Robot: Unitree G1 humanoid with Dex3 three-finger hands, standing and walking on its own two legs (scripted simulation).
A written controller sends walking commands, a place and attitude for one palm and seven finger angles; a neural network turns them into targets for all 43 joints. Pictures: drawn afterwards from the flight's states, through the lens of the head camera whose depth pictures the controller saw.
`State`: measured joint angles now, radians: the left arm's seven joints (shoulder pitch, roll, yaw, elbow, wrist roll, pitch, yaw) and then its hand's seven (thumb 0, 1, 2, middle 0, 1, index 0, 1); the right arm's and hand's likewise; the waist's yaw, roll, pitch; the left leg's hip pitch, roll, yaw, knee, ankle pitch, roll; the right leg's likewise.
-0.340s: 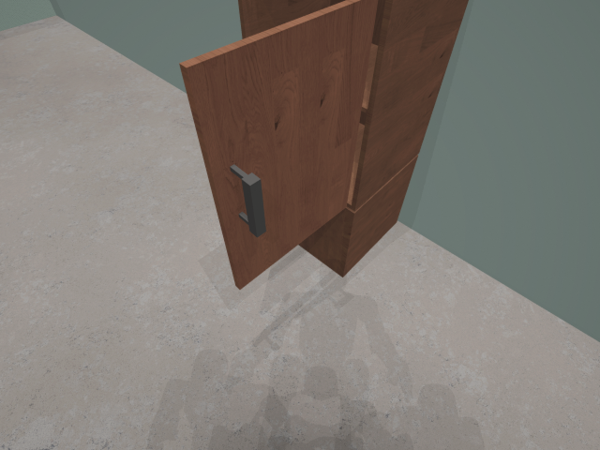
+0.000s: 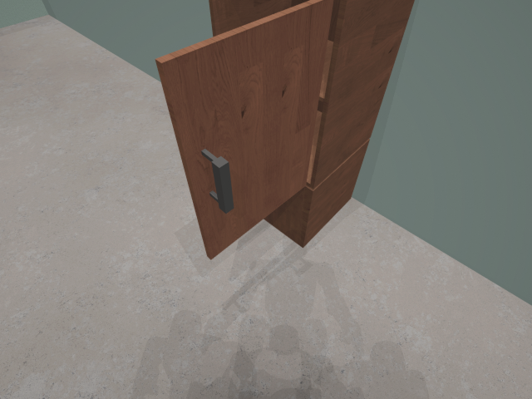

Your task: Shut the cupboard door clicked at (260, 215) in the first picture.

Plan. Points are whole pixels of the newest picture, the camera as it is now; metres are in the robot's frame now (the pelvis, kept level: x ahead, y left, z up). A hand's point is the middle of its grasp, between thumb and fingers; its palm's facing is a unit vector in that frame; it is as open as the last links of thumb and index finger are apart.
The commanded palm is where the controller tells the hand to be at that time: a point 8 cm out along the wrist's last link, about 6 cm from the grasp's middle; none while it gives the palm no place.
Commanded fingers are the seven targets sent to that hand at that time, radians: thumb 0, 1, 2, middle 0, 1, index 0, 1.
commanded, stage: look at it before walking up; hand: left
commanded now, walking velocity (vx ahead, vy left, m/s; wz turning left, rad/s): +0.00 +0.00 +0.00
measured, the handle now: (216, 181) +0.54 +0.14 -0.03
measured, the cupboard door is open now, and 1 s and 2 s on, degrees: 87 87 87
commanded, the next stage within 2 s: walk to a spot facing it in 0.50 s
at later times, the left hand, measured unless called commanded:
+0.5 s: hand out of the picture +0.04 +0.21 -0.17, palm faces +0.00 -0.96 -0.27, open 7.4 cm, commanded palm none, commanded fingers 0.00 0.90 0.90 -0.20 -0.30 -0.20 -0.30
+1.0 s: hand out of the picture +0.04 +0.18 -0.18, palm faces -0.11 -0.96 -0.27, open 7.4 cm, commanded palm none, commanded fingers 0.00 0.90 0.90 -0.20 -0.30 -0.20 -0.30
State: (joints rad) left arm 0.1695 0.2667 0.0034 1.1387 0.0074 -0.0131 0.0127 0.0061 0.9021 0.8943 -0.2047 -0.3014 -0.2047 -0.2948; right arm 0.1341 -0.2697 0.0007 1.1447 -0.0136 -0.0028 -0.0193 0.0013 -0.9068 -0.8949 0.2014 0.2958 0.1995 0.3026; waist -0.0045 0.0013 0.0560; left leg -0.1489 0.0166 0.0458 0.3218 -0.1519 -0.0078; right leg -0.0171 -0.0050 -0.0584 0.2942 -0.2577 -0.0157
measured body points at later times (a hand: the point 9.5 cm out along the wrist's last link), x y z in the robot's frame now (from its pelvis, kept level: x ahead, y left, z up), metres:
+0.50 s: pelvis +0.00 +0.00 +0.00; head +0.02 -0.01 +0.45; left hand +0.04 +0.26 -0.15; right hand +0.05 -0.27 -0.15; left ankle +0.01 +0.12 -0.75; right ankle -0.06 -0.10 -0.75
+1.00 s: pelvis -0.02 -0.02 -0.02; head +0.02 -0.05 +0.42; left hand +0.05 +0.23 -0.16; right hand -0.01 -0.27 -0.19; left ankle +0.01 +0.12 -0.75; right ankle -0.06 -0.10 -0.75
